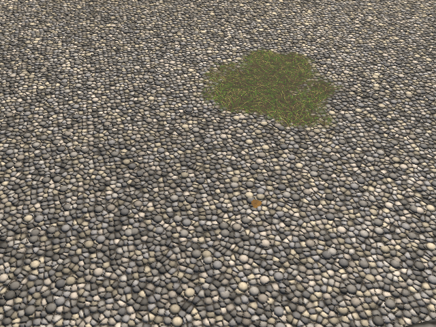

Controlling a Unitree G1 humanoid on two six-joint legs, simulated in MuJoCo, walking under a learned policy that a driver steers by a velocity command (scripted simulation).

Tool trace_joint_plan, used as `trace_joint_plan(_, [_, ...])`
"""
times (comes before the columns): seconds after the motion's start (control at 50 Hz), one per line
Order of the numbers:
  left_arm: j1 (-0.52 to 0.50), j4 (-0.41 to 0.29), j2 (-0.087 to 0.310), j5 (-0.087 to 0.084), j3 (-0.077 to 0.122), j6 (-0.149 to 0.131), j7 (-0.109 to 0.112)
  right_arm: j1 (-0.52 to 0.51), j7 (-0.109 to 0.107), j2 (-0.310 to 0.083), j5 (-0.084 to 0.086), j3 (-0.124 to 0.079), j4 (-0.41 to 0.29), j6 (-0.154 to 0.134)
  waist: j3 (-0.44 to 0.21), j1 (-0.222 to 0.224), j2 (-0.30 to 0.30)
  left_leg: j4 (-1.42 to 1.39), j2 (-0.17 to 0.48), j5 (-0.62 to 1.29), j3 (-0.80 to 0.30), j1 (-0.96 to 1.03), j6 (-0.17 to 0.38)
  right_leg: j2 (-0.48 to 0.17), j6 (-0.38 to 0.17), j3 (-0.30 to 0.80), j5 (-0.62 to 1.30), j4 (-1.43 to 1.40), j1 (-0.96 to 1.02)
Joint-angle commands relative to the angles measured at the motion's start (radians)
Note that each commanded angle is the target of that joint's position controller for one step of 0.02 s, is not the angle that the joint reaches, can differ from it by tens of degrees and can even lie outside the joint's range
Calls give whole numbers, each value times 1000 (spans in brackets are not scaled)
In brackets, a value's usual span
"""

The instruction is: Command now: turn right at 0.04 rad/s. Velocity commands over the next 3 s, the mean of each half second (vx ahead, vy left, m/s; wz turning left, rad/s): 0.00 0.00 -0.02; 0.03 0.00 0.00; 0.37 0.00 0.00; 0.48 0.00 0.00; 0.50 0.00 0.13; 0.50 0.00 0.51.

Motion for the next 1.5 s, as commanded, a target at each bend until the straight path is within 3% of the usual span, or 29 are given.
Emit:
trace_joint_plan(0.02, [-14,-57,93,1,24,-15,8,-13,-1,-115,0,-29,-68,-13,-36,-12,-10,-104,74,115,-85,25,39,-56,-16,59,135,-81,-11])
trace_joint_plan(0.38, [18,28,86,-3,24,0,36,33,0,-103,7,-20,11,-20,-18,-6,8,-141,62,153,-79,13,43,-61,2,54,201,-85,61])
trace_joint_plan(0.88, [61,255,70,-8,10,-9,46,98,-12,-110,12,-14,195,-5,21,-17,6,-202,53,151,-81,44,53,-60,22,21,188,-136,67])
trace_joint_plan(0.92, [72,273,54,-13,5,-9,48,124,-18,-126,18,-19,216,1,13,-26,39,-245,52,-154,-104,50,75,-16,13,-36,-10,-84,40])
trace_joint_plan(0.94, [54,263,57,-18,5,-13,48,138,-22,-167,26,-32,220,5,36,-40,91,-289,95,-350,-178,49,114,13,6,-80,-138,1,-35])
trace_joint_plan(0.96, [14,240,61,-22,4,-25,45,170,-25,-199,31,-40,226,6,71,-58,141,-365,193,-506,-314,59,169,8,-2,-105,-185,92,-139])
trace_joint_plan(0.98, [-35,212,66,-26,2,-43,38,182,-28,-226,30,-51,226,1,123,-71,166,-430,295,-550,-449,30,226,-37,-12,-101,-173,190,-209])
trace_joint_plan(1.02, [-59,198,75,-36,8,-71,20,189,-28,-214,16,-53,224,-21,157,-68,135,-459,366,-442,-533,77,276,-109,-29,-55,-219,379,-364])
trace_joint_plan(1.08, [-54,203,77,-42,12,-105,-3,156,-20,-187,34,-49,206,-34,99,-45,84,-434,292,-240,-369,152,213,-143,-47,-75,-160,269,-360])
trace_joint_plan(1.14, [-24,223,51,-38,9,-117,-17,146,-16,-216,47,-56,211,-23,49,-15,115,-381,199,-142,-199,9,184,-75,-24,-167,-25,49,-70])
trace_joint_plan(1.18, [104,278,59,-37,20,-109,-16,137,-13,-209,51,-51,211,-17,26,44,89,-291,165,-185,-164,-138,168,-21,-6,-214,81,-25,160])
trace_joint_plan(1.2, [185,302,68,-38,27,-103,-11,123,-11,-178,47,-40,208,-20,16,85,64,-204,140,-186,-141,-206,146,-27,-13,-193,48,-48,256])
trace_joint_plan(1.22, [281,310,126,-32,42,-105,-1,91,-2,-105,36,-18,189,-30,-3,127,-101,107,61,-123,-37,-309,81,-196,-68,52,-100,-178,344])
trace_joint_plan(1.24, [357,304,248,-18,58,-112,-8,91,0,-44,30,-4,135,-55,-54,115,-311,430,-43,-233,6,-508,48,-417,-210,508,-305,-339,440])
trace_joint_plan(1.26, [314,304,221,-4,46,-128,-20,80,0,-105,61,-18,117,-71,-12,89,-240,609,-4,-243,-83,-599,68,-485,-293,684,-534,-416,359])
trace_joint_plan(1.28, [208,266,165,-10,27,-141,-27,54,3,-152,75,-27,106,-81,80,56,-158,660,52,-141,-102,-658,88,-449,-266,584,-511,-414,296])
trace_joint_plan(1.32, [86,224,126,-12,9,-144,-37,87,3,-169,41,-40,138,-84,84,3,-116,561,112,29,-86,-563,82,-333,-191,317,-224,-415,209])
trace_joint_plan(1.36, [110,231,98,-9,0,-137,-34,72,6,-158,30,-45,145,-75,75,3,-120,457,129,127,-56,-484,53,-268,-160,160,3,-428,177])
trace_joint_plan(1.4, [152,248,110,-9,1,-133,-18,-10,8,-135,21,-44,118,-67,77,18,-85,325,114,204,-30,-477,28,-242,-167,80,206,-428,185])
trace_joint_plan(1.44, [170,257,137,-3,7,-129,-6,-82,13,-89,16,-30,86,-66,53,28,-84,201,91,295,-2,-398,13,-211,-174,0,348,-425,158])
trace_joint_plan(1.46, [169,253,150,-5,10,-129,-4,-107,17,-82,19,-27,76,-67,47,30,-86,150,73,329,17,-349,9,-195,-176,-31,365,-429,131])
trace_joint_plan(1.48, [199,258,166,13,16,-138,-4,-54,27,-101,19,-39,109,-69,-11,20,-84,275,73,411,13,-296,3,-229,-195,-33,420,-392,141])
trace_joint_plan(1.5, [200,260,147,5,13,-140,-6,-41,33,-109,22,-42,114,-68,-10,8,-71,288,90,414,-8,-328,10,-237,-199,-41,425,-375,158])
Next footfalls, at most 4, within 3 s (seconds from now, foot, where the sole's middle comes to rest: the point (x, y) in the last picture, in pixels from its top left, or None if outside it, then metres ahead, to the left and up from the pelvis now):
1.22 right None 0.13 -0.14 -0.77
1.86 left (179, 318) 0.60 0.17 -0.91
2.32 right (239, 239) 0.91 -0.05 -0.91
2.88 left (169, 190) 1.14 0.25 -0.91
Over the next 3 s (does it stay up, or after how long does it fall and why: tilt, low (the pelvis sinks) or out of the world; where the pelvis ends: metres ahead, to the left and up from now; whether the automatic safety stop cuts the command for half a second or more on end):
stays up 1.07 0.15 -0.15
